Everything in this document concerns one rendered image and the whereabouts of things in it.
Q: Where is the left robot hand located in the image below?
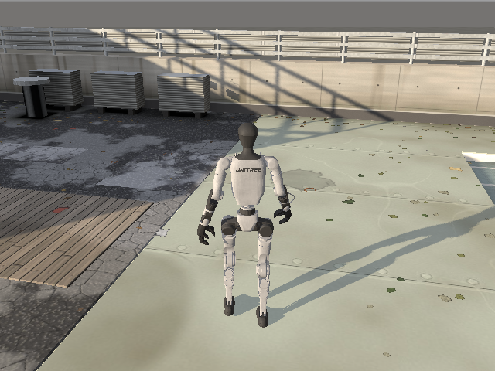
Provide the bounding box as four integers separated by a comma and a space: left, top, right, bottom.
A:
197, 224, 215, 245

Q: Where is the left robot upper arm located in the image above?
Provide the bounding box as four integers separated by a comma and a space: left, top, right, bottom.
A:
211, 156, 232, 201

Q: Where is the robot right forearm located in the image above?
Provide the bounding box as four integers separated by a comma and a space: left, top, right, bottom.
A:
278, 185, 291, 212

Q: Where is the right robot foot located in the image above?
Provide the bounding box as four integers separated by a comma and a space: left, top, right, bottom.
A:
256, 306, 268, 328

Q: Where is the robot left forearm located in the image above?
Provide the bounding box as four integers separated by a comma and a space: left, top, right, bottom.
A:
200, 189, 218, 226

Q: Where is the right robot upper arm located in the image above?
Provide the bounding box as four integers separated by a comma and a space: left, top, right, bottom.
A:
264, 155, 286, 197

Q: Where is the right robot hand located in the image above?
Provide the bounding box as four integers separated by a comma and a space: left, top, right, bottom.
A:
273, 209, 292, 224

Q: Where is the robot torso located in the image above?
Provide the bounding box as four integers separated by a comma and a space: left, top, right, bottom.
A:
230, 153, 266, 232

